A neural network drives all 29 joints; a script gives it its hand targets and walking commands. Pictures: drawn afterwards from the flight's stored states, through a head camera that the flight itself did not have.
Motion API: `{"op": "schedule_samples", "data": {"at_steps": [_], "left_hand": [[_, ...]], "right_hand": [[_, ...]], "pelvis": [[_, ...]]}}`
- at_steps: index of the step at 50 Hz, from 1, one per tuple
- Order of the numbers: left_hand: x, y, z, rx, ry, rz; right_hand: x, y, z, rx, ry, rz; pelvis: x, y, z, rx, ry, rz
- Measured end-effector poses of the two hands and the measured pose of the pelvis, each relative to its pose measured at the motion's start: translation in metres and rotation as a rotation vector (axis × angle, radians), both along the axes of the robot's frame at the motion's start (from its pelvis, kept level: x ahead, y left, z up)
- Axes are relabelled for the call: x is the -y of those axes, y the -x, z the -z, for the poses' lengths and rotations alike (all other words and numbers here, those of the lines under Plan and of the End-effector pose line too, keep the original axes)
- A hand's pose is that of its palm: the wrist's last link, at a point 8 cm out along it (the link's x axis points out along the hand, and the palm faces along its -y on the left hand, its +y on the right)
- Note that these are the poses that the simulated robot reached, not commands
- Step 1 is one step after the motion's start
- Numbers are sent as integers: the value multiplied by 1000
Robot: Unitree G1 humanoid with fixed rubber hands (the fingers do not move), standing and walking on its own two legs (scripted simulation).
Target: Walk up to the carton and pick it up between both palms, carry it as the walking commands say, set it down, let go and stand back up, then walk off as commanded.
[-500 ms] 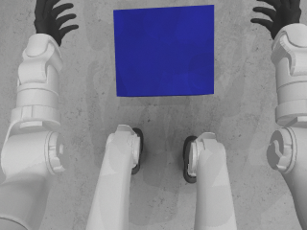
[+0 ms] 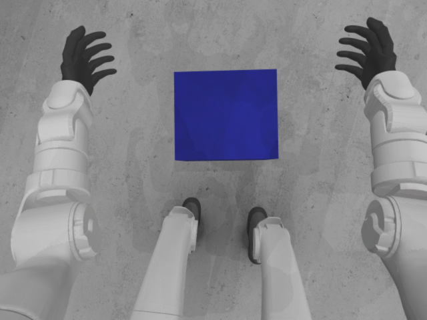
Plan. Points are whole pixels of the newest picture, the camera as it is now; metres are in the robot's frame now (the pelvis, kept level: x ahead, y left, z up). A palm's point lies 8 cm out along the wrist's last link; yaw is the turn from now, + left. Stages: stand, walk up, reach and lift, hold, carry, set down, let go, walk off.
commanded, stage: set down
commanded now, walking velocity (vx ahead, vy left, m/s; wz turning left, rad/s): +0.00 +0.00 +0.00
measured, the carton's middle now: (225, 121) +0.49 +0.03 -0.52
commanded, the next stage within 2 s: let go in 0.02 s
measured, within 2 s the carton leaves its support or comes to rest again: neither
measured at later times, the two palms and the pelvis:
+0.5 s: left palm (50, 141) +0.36 +0.27 -0.02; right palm (404, 150) +0.39 -0.22 -0.03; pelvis +0.04 +0.00 +0.07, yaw +1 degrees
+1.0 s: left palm (23, 249) +0.24 +0.23 +0.06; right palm out of the picture +0.25 -0.23 +0.06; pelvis +0.09 -0.01 +0.13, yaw +1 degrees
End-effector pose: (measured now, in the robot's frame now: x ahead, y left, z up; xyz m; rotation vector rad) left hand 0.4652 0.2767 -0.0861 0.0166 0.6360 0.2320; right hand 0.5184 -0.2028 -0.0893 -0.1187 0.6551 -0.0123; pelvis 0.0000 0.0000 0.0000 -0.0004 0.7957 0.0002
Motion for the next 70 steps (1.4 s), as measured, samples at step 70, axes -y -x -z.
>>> {"op": "schedule_samples", "data": {"at_steps": [70], "left_hand": [[31,228,-144,-216,-156,139]], "right_hand": [[48,271,-147,-170,160,36]], "pelvis": [[8,-87,-130,838,-8,-17]]}}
